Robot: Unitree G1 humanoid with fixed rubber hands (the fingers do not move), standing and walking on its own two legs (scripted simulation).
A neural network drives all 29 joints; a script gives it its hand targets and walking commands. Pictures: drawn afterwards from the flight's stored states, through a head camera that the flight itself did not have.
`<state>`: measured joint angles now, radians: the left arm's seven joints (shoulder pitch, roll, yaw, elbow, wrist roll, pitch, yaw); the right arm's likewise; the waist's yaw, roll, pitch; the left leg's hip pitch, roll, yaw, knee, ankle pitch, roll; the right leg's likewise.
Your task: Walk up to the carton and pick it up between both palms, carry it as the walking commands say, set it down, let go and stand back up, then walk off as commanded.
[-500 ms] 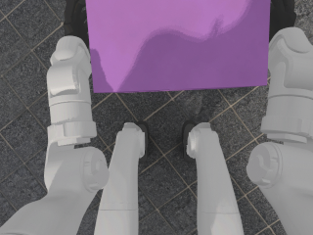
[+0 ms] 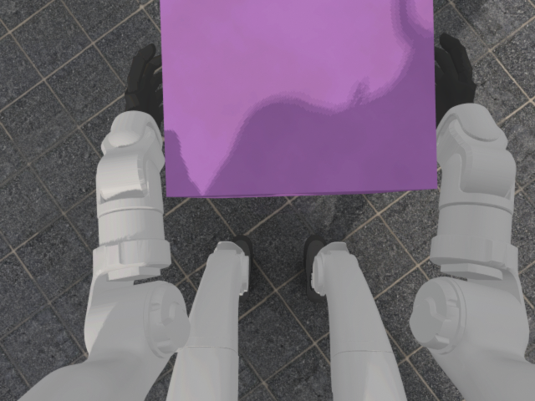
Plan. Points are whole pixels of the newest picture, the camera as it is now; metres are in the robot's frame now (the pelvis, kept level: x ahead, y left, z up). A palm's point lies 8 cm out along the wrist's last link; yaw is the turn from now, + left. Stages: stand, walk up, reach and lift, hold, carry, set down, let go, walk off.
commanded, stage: reach and lift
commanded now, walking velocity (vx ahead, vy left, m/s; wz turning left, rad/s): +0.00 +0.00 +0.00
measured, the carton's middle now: (292, 103) +0.50 +0.00 -0.13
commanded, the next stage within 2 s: none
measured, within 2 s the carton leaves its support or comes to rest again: neither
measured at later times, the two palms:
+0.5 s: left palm (95, 88) +0.45 +0.19 +0.04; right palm (512, 76) +0.46 -0.19 +0.05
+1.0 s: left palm (51, 104) +0.42 +0.20 +0.09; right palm out of the picture +0.43 -0.19 +0.09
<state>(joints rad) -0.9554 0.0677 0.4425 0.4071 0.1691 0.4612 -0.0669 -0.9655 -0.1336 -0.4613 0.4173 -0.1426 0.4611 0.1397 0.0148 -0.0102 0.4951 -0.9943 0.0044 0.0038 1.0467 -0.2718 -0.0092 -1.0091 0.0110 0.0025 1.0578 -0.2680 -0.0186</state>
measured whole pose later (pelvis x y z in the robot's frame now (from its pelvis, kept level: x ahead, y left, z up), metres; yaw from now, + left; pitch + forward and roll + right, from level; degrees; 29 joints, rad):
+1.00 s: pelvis +0.12 +0.01 +0.10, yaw +0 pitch +6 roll +0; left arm -0.24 -0.08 0.33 0.28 0.21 0.51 -0.12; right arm -0.27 0.02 -0.32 0.26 -0.21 0.53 0.18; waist 0.00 0.02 0.03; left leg -0.32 0.00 -0.01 0.39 -0.17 0.00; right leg -0.32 0.01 0.00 0.39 -0.16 0.00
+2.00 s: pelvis +0.13 +0.00 +0.10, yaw +1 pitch -5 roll +0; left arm -0.10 -0.04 0.21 0.09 0.20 0.70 -0.12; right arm -0.13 0.02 -0.24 0.07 -0.16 0.73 0.14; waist -0.02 0.00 0.07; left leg -0.03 0.00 -0.02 0.28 -0.16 -0.01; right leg -0.03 0.01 0.00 0.28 -0.16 -0.01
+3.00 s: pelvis +0.12 +0.00 +0.10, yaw +1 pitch -6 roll +0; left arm -0.10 -0.04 0.20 0.08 0.19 0.71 -0.12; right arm -0.11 0.01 -0.23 0.04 -0.16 0.73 0.13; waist -0.02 0.00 0.08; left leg -0.05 0.00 -0.02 0.30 -0.15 -0.01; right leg -0.05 0.01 -0.01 0.29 -0.15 -0.01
